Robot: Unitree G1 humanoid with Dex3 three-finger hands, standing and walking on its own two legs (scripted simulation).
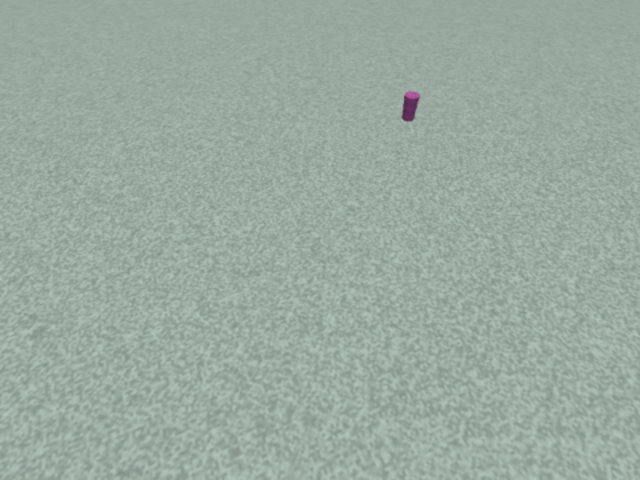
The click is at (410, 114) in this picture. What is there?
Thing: tapered cup
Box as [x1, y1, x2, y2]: [402, 92, 419, 120]
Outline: 406,92 404,96 402,118 404,120 411,120 414,115 419,95 415,92
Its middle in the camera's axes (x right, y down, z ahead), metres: +0.55 -0.76 +2.27
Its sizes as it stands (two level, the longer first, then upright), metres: 0.086 0.086 0.151
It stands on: the floor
